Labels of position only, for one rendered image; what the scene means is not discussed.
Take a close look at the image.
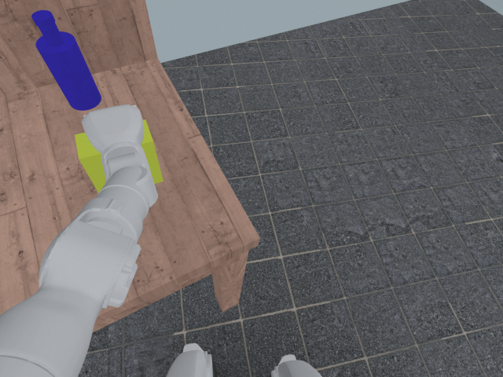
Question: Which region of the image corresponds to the robot left upper arm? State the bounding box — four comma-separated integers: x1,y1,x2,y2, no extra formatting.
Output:
0,221,141,377

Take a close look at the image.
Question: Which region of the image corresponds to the robot left forearm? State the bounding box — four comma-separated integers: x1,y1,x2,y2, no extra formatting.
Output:
39,141,158,287

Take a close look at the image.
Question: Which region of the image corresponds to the table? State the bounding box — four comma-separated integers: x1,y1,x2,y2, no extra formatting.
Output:
0,0,260,332

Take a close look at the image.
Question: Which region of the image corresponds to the robot left hand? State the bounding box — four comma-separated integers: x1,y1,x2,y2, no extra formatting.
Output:
82,104,144,154

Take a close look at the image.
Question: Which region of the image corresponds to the sponge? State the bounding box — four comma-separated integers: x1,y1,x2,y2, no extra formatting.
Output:
75,119,163,193

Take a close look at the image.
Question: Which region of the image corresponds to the right robot shin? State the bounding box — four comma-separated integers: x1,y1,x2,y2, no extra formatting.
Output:
278,354,296,366

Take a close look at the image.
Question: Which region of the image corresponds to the robot left thigh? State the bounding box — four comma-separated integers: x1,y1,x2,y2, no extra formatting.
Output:
166,350,213,377

